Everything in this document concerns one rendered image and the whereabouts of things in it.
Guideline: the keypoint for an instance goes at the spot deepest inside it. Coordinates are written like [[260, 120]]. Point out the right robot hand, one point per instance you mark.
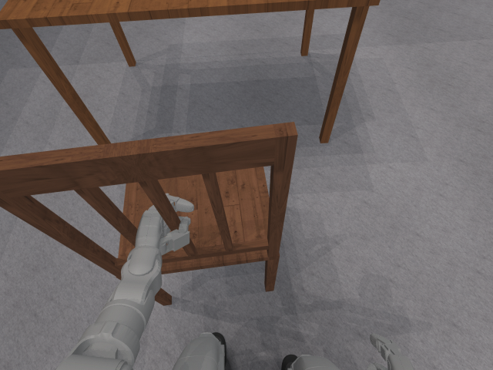
[[391, 353]]

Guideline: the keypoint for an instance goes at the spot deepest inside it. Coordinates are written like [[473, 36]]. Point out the robot left forearm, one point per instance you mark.
[[123, 319]]

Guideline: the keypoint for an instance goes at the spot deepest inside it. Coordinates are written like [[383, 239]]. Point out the robot left thigh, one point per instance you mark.
[[203, 353]]

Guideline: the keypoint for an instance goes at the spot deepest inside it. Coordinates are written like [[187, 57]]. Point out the robot left upper arm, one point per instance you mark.
[[84, 362]]

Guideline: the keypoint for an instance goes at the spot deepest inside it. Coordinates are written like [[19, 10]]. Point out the table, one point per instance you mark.
[[22, 15]]

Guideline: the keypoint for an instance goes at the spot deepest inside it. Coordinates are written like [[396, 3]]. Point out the left robot hand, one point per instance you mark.
[[153, 230]]

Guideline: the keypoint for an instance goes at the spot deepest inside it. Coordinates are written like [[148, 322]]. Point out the left robot shin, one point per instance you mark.
[[207, 334]]

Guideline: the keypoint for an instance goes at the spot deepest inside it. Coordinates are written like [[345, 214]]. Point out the chair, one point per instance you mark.
[[221, 173]]

